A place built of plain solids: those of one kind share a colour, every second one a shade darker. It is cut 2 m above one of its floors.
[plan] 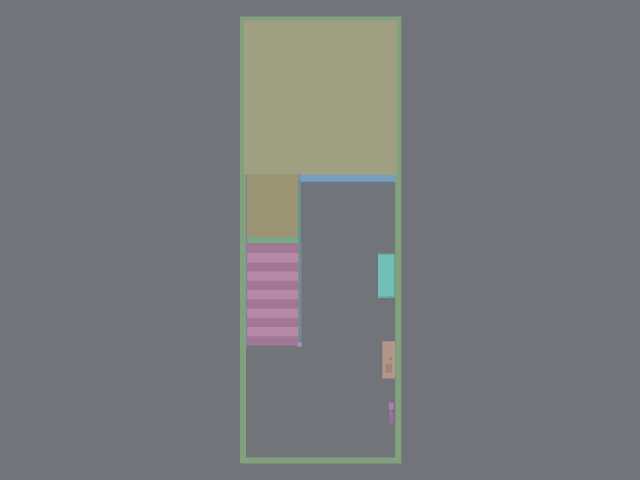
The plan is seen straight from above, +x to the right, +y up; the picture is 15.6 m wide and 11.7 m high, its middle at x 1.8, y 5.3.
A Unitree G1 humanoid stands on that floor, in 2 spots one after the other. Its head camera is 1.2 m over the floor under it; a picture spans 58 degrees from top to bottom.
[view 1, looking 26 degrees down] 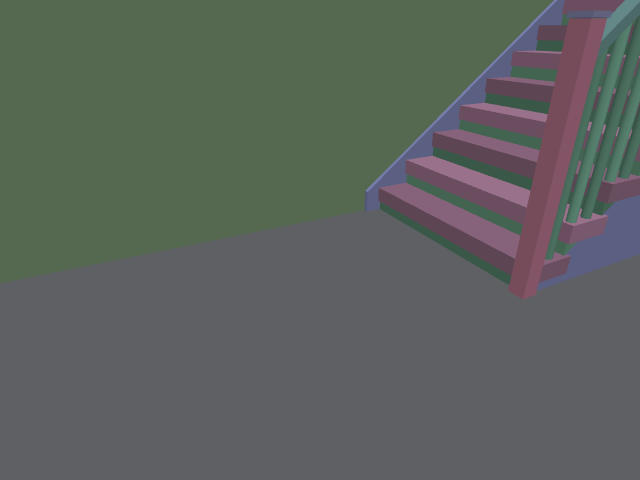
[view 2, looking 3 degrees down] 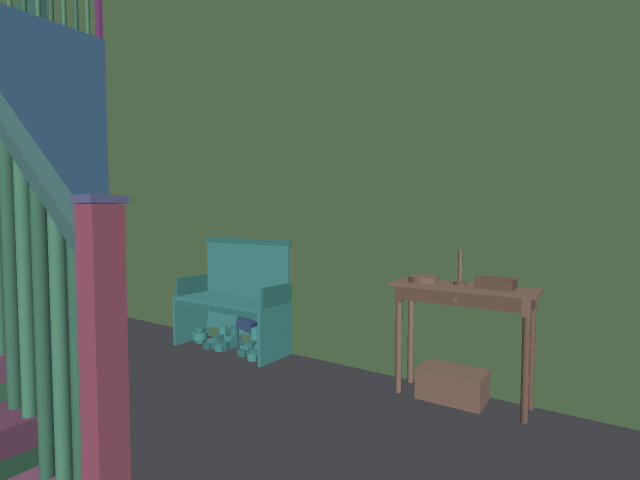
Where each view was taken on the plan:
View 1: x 2.49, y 1.00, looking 153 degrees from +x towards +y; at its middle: ground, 2.74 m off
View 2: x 0.65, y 1.58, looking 34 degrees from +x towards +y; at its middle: wall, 3.60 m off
